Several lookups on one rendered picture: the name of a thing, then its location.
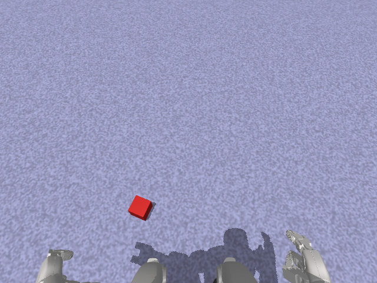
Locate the right robot hand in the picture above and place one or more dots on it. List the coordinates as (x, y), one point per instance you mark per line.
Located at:
(309, 267)

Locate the left robot hand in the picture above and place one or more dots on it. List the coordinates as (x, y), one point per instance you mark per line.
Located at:
(52, 265)

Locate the cube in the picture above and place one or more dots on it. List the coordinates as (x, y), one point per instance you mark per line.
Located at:
(140, 207)

